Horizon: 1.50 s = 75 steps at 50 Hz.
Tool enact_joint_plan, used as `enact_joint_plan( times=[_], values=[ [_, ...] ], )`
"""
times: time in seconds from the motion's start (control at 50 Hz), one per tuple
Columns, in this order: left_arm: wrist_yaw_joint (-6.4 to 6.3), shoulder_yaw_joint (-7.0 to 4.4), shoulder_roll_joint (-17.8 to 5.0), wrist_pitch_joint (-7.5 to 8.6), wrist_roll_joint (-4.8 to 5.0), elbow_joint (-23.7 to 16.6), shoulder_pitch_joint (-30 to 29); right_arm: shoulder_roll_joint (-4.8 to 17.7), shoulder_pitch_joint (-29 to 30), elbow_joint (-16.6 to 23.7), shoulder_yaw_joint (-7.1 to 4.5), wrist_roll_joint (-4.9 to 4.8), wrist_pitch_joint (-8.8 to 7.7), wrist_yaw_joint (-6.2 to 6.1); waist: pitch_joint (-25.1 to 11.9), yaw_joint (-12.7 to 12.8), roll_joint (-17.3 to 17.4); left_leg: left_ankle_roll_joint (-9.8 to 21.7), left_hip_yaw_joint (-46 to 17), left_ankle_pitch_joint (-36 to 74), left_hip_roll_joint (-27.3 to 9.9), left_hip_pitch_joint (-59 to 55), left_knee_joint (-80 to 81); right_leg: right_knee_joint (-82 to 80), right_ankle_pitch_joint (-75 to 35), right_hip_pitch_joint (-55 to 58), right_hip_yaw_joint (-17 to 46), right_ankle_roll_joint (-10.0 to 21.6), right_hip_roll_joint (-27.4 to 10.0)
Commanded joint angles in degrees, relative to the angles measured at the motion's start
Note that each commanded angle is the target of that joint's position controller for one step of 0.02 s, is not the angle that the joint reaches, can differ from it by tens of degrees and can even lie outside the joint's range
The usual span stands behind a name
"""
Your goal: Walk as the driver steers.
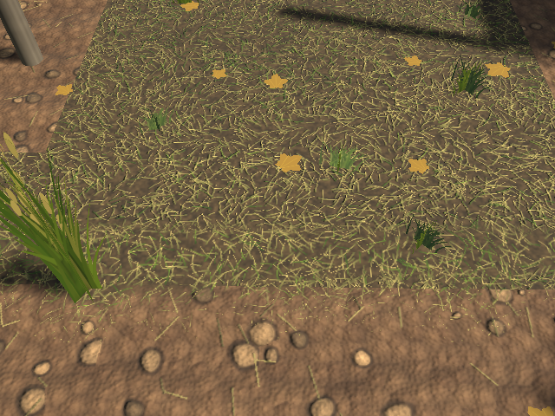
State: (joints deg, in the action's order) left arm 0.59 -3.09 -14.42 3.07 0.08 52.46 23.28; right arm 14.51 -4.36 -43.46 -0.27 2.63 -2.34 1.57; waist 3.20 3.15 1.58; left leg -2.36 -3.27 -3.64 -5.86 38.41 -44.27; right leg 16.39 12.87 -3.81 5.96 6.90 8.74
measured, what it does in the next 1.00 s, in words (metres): walks ahead: left foot, then right foot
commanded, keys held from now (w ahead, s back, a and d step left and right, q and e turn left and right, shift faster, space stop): w+e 0.32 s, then w+q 0.68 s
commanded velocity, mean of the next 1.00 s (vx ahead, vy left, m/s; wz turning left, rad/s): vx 0.50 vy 0.00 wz -0.03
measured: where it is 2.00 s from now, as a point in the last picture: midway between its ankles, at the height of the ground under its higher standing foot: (287, 206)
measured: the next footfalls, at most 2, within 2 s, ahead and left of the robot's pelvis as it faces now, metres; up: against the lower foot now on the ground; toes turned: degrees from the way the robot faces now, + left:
left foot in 0.16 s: +0.29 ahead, +0.13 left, +0.00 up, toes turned -8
right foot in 0.64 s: +0.47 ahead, -0.13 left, +0.00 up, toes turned -12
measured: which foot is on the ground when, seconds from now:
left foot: up 0.00-0.14, down 0.16-0.66, up 0.68-1.00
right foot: down 0.00-0.18, up 0.20-0.62, down 0.64-1.00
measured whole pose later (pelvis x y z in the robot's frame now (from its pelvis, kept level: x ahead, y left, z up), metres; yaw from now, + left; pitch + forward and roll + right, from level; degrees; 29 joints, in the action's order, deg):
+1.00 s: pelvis +0.51 -0.05 +0.00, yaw +1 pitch +1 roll -1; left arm -0.7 -2.6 -13.4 5.4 -1.2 51.5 23.3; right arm 15.3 -8.1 -46.3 -3.7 1.9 0.2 3.8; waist 1.7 2.1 2.4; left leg 2.3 1.7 -3.5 -4.5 38.0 -49.9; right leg 14.2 15.4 0.2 -13.2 1.9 0.8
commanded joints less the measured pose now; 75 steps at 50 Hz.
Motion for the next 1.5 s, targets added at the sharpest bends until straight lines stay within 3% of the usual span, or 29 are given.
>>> enact_joint_plan(
  times=[0.02, 0.08, 0.14, 0.16, 0.18, 0.2, 0.24, 0.26, 0.32, 0.38, 0.5, 0.58, 0.62, 0.64, 0.66, 0.68, 0.7, 0.74, 0.78, 0.94, 1.06, 1.12, 1.16, 1.18, 1.2, 1.22, 1.26, 1.34, 1.5],
  values=[
    [-0.65, -2.19, -9.19, 0.24, -0.25, -2.32, 4.41, 3.54, 7.48, 5.65, -0.37, -0.58, -0.75, 0.14, -0.97, 1.79, -4.86, -0.40, 4.00, 4.34, 4.15, -3.36, 5.42, -1.86, -26.81, -1.36, 10.59, 4.88, -12.97],
    [-1.35, -2.48, -10.03, -0.04, -0.98, -3.01, 4.44, 4.79, 9.22, 7.08, -0.44, -0.90, -1.31, -0.08, -1.35, 1.57, -5.62, 0.84, 2.45, 1.56, 5.33, -6.08, 10.80, 1.79, -29.55, 2.68, 13.87, 4.09, -14.79],
    [-1.22, -2.94, -11.87, 0.40, -1.08, -4.73, -0.41, 8.74, -3.79, 3.41, -2.00, -1.12, -2.32, -1.22, -6.66, -5.16, -5.07, 3.73, 2.26, -3.68, 7.83, -25.70, 17.72, 14.10, -37.65, -0.26, 13.82, 0.97, -12.86],
    [-0.57, -2.70, -10.88, 0.93, -0.42, -5.28, -0.99, 11.19, -11.65, 2.01, -2.84, -0.39, -3.10, -2.12, -12.01, -8.96, -2.13, 5.87, -1.71, -5.01, 2.77, -38.33, 19.50, 25.57, -31.36, -5.75, 11.32, -0.26, -9.55],
    [-0.43, -1.29, -5.16, 1.40, 1.27, -7.49, 1.53, 15.83, -18.98, 2.33, -4.05, 1.27, -3.10, -3.24, -20.79, -10.05, 6.37, 9.55, -19.10, -14.39, -13.63, -53.39, 20.64, 42.37, -8.02, -17.37, 5.22, -1.85, -5.02],
    [-0.59, -1.23, -5.60, 0.92, 1.01, -8.93, 5.84, 17.45, -16.39, 2.24, -4.77, 0.55, -2.00, -2.97, -24.35, -6.08, 16.40, 15.19, -41.37, -16.54, -21.50, -56.16, 26.71, 52.42, 19.57, -29.05, 0.31, -2.12, -0.55],
    [-0.44, -1.66, -8.40, -0.47, -1.34, -6.86, 0.12, 6.99, -9.76, 3.39, -2.89, -0.46, -1.51, -2.30, -8.91, -5.15, 0.21, 13.87, -26.89, -19.03, -15.77, -41.20, 27.78, 55.86, 9.98, -32.57, 0.01, -2.34, -7.70],
    [0.09, -1.56, -7.09, -0.72, -1.31, -7.25, -1.53, 5.42, -8.45, 3.01, -2.41, -0.26, -1.66, -2.16, -5.22, -4.12, 0.24, 12.12, -19.46, -13.05, -12.83, -35.99, 29.85, 53.26, 7.61, -31.38, -0.47, -2.72, -9.37],
    [1.57, -1.44, -5.82, -2.59, -2.32, -8.19, -2.46, 5.82, -10.72, 0.80, -2.56, -0.96, -3.17, -1.95, -3.30, -2.69, 4.66, 10.97, -8.58, 0.53, -9.59, -31.00, 32.11, 51.12, 5.35, -29.24, -1.91, -3.72, -10.91],
    [2.09, -0.79, -4.07, -2.62, -2.54, -9.46, -6.06, 5.75, -14.01, -1.69, -2.67, -1.36, -4.57, -1.00, -2.95, -2.70, 3.66, 12.65, -4.77, 6.85, -8.46, -31.32, 34.16, 46.83, 1.76, -31.59, -0.13, -4.22, -9.91],
    [2.72, 1.49, -1.95, -1.46, -2.60, -13.79, -20.49, 6.75, -17.53, -5.37, -2.93, -2.27, -3.63, -0.43, -0.31, -4.58, 3.83, 12.59, 0.45, 10.98, -3.79, -29.77, 35.16, 23.68, -7.78, -27.17, -8.56, -6.39, -10.94],
    [1.64, 1.46, -3.87, -0.36, -1.87, -14.85, -22.77, 9.60, -21.16, -7.51, -3.84, -1.76, -2.70, -0.74, -0.61, -4.92, 4.20, 12.14, -3.54, 15.47, -6.68, -33.97, 30.77, 17.28, -4.62, -22.55, -8.73, -5.28, -9.69],
    [0.69, 0.84, -5.10, 0.58, -2.28, -12.80, -16.06, 9.88, -20.47, -7.97, -3.98, -2.06, -2.23, -0.94, -3.24, -1.22, 3.17, 10.77, -3.30, 20.24, -5.49, -33.69, 22.75, 10.96, -3.80, -12.17, -8.92, -3.88, -7.96],
    [-0.08, -0.11, -7.38, 1.40, -3.19, -10.14, -8.25, 8.39, -20.90, -7.99, -3.58, -2.44, -2.24, -0.89, -8.19, 1.65, 0.21, 9.63, -0.88, 18.62, -2.16, -29.66, 12.44, 8.97, -4.37, -0.09, -6.92, -2.45, -9.64],
    [-0.98, -1.32, -12.23, 1.90, -4.47, -9.30, 1.69, 5.18, -19.78, -5.33, -2.70, -2.72, -2.46, -0.82, -16.54, 5.56, -7.25, 8.24, 2.06, 0.45, 1.77, -19.78, -4.11, 6.94, 3.38, 13.48, 8.13, 0.38, -24.43],
    [-1.27, -2.51, -17.00, 1.01, -3.93, -9.50, 1.43, 1.21, -25.05, -3.91, -2.17, -3.65, -2.00, -1.21, -19.64, 2.48, -17.90, 7.15, 4.60, -27.90, 9.19, -3.84, -18.19, -0.01, 8.39, 19.86, 28.51, 4.99, -36.06],
    [-1.15, -1.73, -12.26, 0.45, -2.41, -9.91, -1.47, 6.82, -23.02, -5.44, -3.69, -2.15, -0.89, -1.66, -13.78, 1.95, -9.29, 7.77, 0.19, -25.46, 5.88, -0.72, -23.43, -0.89, 12.24, 13.56, 27.18, 5.16, -33.86],
    [-0.76, 0.08, -5.30, 1.15, -1.86, -10.12, -7.82, 4.70, -19.07, -5.40, -3.82, -2.17, -0.50, -0.87, -3.53, -1.31, -6.41, 7.35, -0.20, -17.09, 2.35, -1.68, -21.37, -4.08, 2.87, 2.55, 11.97, 2.63, -27.86],
    [-1.09, 0.49, -3.42, 1.99, -1.61, -9.43, -8.77, 3.83, -19.08, -5.85, -4.06, -1.10, 0.77, -0.06, -1.96, -3.33, -7.79, 6.12, 0.62, -14.03, 1.16, -4.37, -20.19, -6.18, -4.60, -1.92, 3.53, 0.75, -24.41],
    [-1.32, -0.26, -3.76, 3.34, -1.23, -5.14, -3.20, 0.98, -4.95, -0.30, -3.32, -0.73, 2.08, 2.21, 0.77, -3.00, -6.16, 4.08, 3.51, -0.11, 0.53, 2.24, -9.86, -7.85, -19.18, -0.31, -11.54, 1.40, -22.63],
    [-1.81, -1.19, -7.14, 2.51, -1.32, -2.68, 0.52, 1.61, 4.64, 3.91, -2.52, -0.30, 1.95, 3.15, 2.67, -1.01, -5.59, 7.54, 9.56, -0.65, 2.66, -3.59, 5.73, -5.29, -27.17, 4.94, -17.36, 0.14, -24.59],
    [-2.24, -1.73, -9.61, 1.26, -1.51, -1.85, 0.90, 3.21, 1.16, 3.57, -3.29, -0.03, 1.98, 2.40, -0.98, -3.23, -6.99, 11.04, 12.71, -9.48, 7.85, -11.31, 8.21, 6.78, -51.11, 9.43, -20.25, -0.85, -24.88],
    [-2.20, -1.93, -10.76, 0.09, -1.36, -2.19, 0.45, 5.80, -12.64, -0.58, -4.94, 0.38, 1.08, 1.27, -9.20, -9.32, -4.78, 14.28, 11.74, -9.77, 11.77, -28.82, 14.34, 28.43, -48.34, 4.50, -21.77, -2.22, -23.71],
    [-1.99, -1.24, -8.38, 0.15, -1.65, -4.02, 1.09, 11.15, -20.28, -2.37, -6.69, 0.82, 0.91, 0.23, -15.08, -11.71, 1.22, 17.16, -2.64, -16.52, 1.38, -43.10, 16.37, 45.58, -25.93, -8.45, -21.64, -4.08, -21.84],
    [-0.80, -0.55, -3.79, 0.65, -0.79, -8.77, 0.64, 17.26, -17.02, -0.75, -8.08, -0.78, 1.54, -0.18, -19.48, -7.61, 14.90, 26.30, -36.06, -17.41, -13.47, -57.61, 24.75, 66.27, 18.02, -33.50, -15.95, -8.01, -8.27],
    [-0.65, -1.18, -8.41, 1.33, -1.45, -10.26, -7.11, 15.99, -18.32, -0.21, -7.90, -1.74, 2.31, -0.54, -17.01, -10.79, 3.28, 25.38, -35.64, -11.78, -13.34, -55.85, 28.69, 67.57, 14.55, -40.09, -5.57, -7.56, -10.04],
    [-0.60, -0.53, -6.40, 2.47, -0.58, -9.84, -7.59, 10.40, -13.42, -1.35, -6.37, -2.08, 1.82, -1.23, -4.99, -5.69, -2.76, 21.59, -21.44, 3.05, -9.53, -40.64, 28.85, 58.13, 6.13, -36.91, -4.72, -6.74, -14.90],
    [0.15, -0.10, -4.16, -1.11, -2.81, -7.14, -2.12, 5.78, -10.63, -1.89, -4.45, -2.41, -0.92, -1.09, -4.73, -0.71, -1.49, 18.20, -9.42, 15.25, -3.38, -30.25, 32.03, 49.06, 4.01, -26.45, -5.79, -7.73, -16.17],
    [1.23, -0.14, -3.92, -1.69, -1.21, -9.62, -15.42, 6.74, -18.07, -5.92, -3.87, -1.84, -2.54, -1.06, 0.58, -5.47, 0.90, 11.50, -0.61, 15.16, -2.58, -37.53, 37.22, 33.33, -11.92, -36.53, -5.57, -6.08, -14.67]
  ],
)
Velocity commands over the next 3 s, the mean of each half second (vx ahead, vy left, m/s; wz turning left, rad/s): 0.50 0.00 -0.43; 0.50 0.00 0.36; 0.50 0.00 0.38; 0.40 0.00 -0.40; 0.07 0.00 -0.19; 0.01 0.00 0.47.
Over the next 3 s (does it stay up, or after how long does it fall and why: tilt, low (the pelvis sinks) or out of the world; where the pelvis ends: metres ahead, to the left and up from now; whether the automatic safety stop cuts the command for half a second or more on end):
stays up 1.10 0.02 0.00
